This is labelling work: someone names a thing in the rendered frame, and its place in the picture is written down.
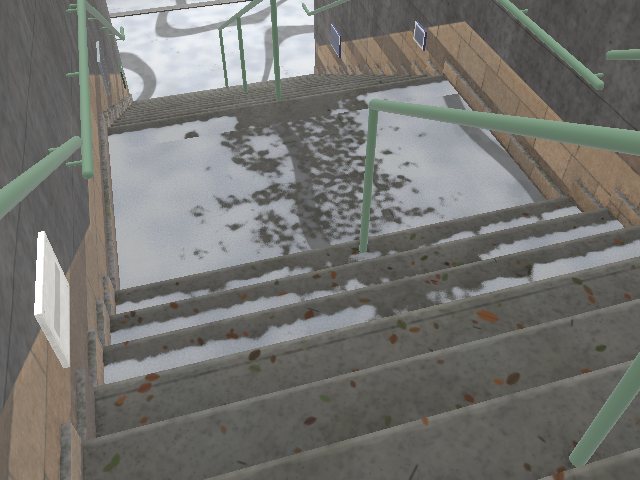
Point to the stairs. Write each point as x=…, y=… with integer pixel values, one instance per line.
x=259, y=92
x=479, y=348

